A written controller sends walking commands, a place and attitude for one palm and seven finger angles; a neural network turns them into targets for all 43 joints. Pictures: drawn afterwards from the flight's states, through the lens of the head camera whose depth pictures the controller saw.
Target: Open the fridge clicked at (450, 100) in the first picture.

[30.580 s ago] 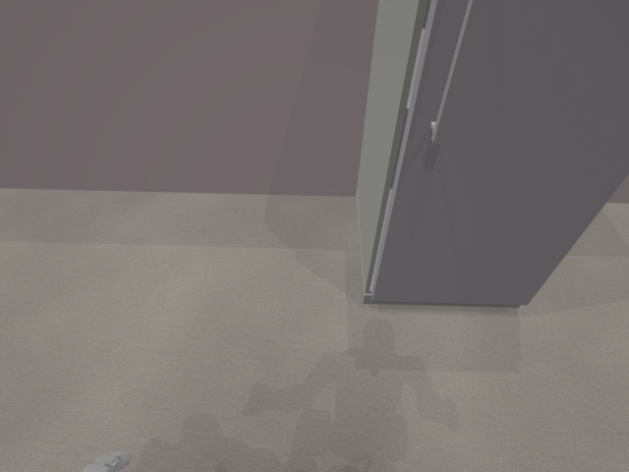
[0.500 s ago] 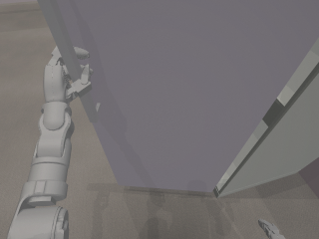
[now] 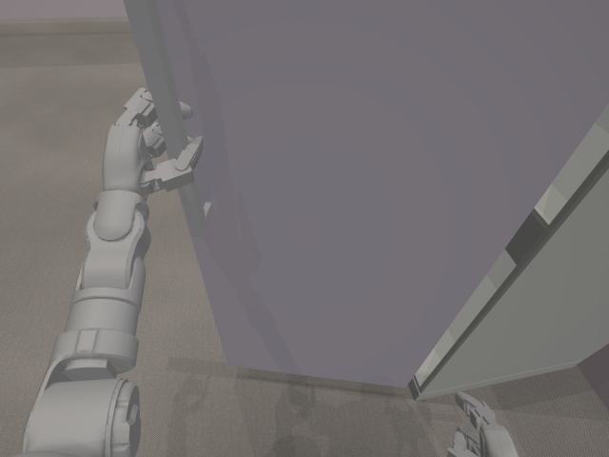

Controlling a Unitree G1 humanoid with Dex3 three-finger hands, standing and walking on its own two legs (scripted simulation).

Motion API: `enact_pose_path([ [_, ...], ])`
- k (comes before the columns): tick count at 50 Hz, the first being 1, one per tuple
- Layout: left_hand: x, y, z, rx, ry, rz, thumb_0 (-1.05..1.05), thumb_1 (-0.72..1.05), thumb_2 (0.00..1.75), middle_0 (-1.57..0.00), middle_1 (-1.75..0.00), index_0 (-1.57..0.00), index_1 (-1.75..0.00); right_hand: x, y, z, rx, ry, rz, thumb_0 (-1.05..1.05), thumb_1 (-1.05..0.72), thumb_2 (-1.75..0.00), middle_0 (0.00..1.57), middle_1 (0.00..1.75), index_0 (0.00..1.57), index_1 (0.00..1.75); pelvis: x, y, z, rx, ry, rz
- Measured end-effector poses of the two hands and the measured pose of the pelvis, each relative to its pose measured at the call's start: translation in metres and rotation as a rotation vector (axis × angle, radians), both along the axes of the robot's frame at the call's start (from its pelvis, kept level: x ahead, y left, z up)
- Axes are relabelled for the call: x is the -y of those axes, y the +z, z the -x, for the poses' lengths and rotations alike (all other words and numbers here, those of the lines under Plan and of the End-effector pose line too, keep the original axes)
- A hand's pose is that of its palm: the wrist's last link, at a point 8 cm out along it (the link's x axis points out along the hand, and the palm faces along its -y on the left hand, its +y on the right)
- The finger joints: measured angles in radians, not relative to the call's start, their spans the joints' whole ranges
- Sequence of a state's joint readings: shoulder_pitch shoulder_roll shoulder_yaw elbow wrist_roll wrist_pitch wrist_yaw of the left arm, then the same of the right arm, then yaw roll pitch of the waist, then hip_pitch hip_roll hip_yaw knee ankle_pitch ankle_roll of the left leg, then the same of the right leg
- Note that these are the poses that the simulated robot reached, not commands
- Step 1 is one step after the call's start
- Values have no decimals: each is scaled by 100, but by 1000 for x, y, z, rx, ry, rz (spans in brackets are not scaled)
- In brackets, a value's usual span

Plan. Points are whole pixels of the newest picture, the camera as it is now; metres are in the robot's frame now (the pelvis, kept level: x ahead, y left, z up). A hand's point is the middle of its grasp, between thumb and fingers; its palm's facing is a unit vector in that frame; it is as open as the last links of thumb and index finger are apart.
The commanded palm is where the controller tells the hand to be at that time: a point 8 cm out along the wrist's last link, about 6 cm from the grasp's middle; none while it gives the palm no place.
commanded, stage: loosen the grip on the handle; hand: left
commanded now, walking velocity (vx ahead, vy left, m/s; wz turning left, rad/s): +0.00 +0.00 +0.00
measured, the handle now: (179, 117) +0.46 +0.19 +0.22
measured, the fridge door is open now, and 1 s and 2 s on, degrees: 72 71 71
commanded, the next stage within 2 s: slip the hand off the handle in 0.44 s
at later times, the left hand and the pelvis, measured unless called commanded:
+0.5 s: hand (189, 173) +0.40 +0.17 +0.18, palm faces +0.13 -0.98 -0.17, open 14.5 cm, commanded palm +0.37 +0.22 +0.18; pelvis +0.01 -0.01 -0.01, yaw +0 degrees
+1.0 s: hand (136, 179) +0.39 +0.23 +0.17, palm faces +0.15 -0.97 -0.17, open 14.7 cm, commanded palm +0.37 +0.28 +0.18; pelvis +0.04 +0.00 -0.01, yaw +1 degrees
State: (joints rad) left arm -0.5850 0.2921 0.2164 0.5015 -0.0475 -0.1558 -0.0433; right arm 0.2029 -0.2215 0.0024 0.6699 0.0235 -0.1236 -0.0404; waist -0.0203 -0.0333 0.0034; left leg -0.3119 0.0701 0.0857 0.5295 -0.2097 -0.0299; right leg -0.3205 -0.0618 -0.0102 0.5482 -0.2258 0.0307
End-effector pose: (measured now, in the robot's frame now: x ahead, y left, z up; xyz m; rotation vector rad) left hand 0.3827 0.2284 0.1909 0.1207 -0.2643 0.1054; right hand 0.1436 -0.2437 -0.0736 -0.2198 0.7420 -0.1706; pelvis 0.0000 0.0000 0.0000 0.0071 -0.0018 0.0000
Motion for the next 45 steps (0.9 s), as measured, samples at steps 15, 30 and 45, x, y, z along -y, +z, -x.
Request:
enact_pose_path([
  [15, 10, -11, 12, 111, 27, -108, -1, -40, 28, -43, -135, -30, -129, 25, -33, 58, -157, -16, 3, 1, -90, -90, 21, 30, 20, 30, 14, -8, 5, -23, 4, -2],
  [30, 4, -15, 2, 92, 9, -71, -1, -55, 20, -37, -123, -26, -116, 12, -26, 1, -97, 18, -9, 1, -90, -90, 21, 30, 20, 30, 9, -5, -22, -51, 5, 3],
  [45, -51, -5, 23, 113, 48, -99, -1, -56, 20, -27, -116, -25, -115, -7, -19, -46, -59, 68, -5, 1, -90, -90, 21, 30, 20, 30, -2, -5, -44, -57, 16, 14],
])
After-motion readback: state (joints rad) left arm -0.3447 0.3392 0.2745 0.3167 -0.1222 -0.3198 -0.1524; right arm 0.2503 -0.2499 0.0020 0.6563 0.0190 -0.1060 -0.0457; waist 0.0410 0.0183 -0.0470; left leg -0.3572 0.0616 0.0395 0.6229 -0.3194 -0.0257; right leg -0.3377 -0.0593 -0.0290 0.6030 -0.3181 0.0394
